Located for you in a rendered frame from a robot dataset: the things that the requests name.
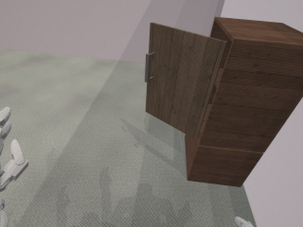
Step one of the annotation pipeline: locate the left robot hand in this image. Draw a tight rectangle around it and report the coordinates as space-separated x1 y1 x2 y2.
0 107 29 192

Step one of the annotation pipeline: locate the cupboard door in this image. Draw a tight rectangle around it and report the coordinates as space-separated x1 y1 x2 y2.
145 22 228 140

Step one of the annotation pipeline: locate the handle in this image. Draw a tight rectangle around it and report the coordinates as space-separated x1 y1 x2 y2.
145 52 155 83

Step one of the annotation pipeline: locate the right robot hand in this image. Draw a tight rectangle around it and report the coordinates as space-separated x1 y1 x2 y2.
235 217 254 227

